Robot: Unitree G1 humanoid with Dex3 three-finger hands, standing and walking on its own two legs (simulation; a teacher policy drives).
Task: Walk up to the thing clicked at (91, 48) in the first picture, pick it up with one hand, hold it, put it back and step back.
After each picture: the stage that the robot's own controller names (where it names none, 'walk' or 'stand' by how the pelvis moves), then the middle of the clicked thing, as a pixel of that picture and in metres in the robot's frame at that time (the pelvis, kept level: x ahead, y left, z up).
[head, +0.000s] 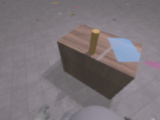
stand; (93, 43) +0.68 -0.01 +0.04
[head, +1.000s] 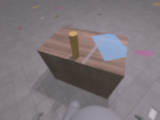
walk; (74, 46) +0.57 +0.18 +0.06
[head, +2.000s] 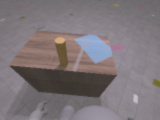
stand; (62, 53) +0.46 +0.22 +0.06
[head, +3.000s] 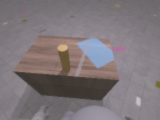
stand; (65, 59) +0.43 +0.20 +0.03
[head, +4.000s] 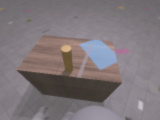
stand; (67, 60) +0.43 +0.18 +0.03
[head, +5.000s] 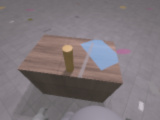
stand; (68, 60) +0.43 +0.17 +0.03
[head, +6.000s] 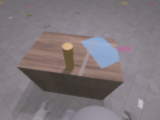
rise first; (69, 58) +0.43 +0.17 +0.03
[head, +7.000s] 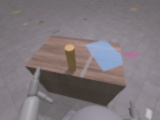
rise first; (71, 59) +0.44 +0.18 +0.04
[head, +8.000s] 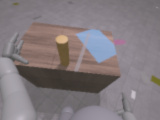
go down; (63, 53) +0.45 +0.17 +0.06
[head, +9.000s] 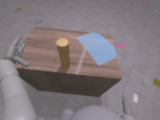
go down; (64, 56) +0.43 +0.17 +0.06
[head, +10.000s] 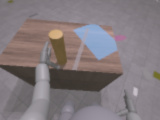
close in; (59, 50) +0.43 +0.18 +0.10
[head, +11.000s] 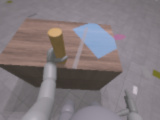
lift; (59, 49) +0.44 +0.18 +0.10
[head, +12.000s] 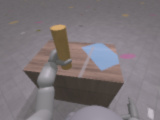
lift; (63, 50) +0.34 +0.16 +0.25
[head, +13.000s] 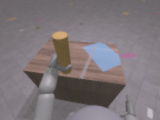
hold; (63, 56) +0.32 +0.16 +0.22
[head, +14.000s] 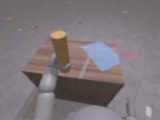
hold; (62, 55) +0.33 +0.17 +0.22
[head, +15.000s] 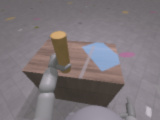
hold; (62, 55) +0.33 +0.17 +0.22
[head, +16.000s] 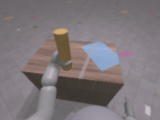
crouch; (64, 52) +0.36 +0.16 +0.21
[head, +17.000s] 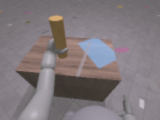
lower; (60, 40) +0.44 +0.19 +0.22
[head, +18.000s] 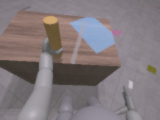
lower; (55, 40) +0.49 +0.19 +0.12
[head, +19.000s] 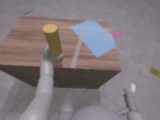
lower; (55, 46) +0.45 +0.19 +0.11
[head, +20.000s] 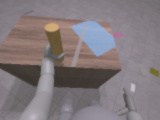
lower; (56, 45) +0.46 +0.19 +0.11
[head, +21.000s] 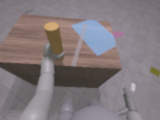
lower; (56, 44) +0.46 +0.19 +0.11
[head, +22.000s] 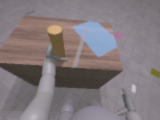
open; (58, 46) +0.45 +0.18 +0.11
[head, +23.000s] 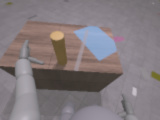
sink last; (60, 51) +0.44 +0.18 +0.09
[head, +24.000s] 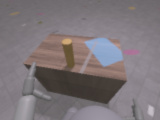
stand; (69, 54) +0.46 +0.20 +0.08
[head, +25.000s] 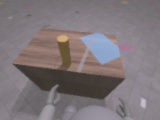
stand; (65, 53) +0.45 +0.19 +0.09
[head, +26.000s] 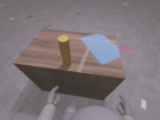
stand; (65, 52) +0.45 +0.19 +0.09
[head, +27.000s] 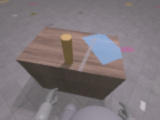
stand; (67, 51) +0.46 +0.19 +0.09
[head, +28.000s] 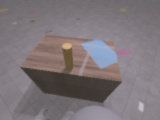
stand; (68, 58) +0.46 +0.19 +0.03
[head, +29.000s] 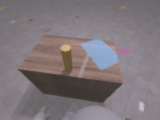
stand; (67, 59) +0.43 +0.19 +0.03
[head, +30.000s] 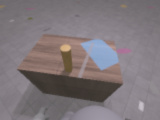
stand; (67, 60) +0.43 +0.18 +0.03
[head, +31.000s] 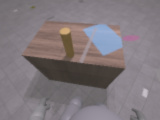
walk; (68, 44) +0.51 +0.20 +0.05
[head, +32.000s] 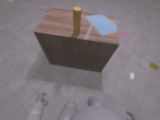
walk; (76, 22) +0.81 +0.16 +0.05
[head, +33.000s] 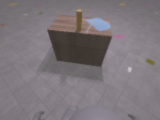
stand; (79, 21) +1.09 +0.23 +0.05
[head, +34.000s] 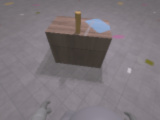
stand; (78, 23) +1.05 +0.19 +0.04
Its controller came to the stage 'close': yes
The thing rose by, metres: 0.21
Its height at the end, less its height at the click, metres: +0.00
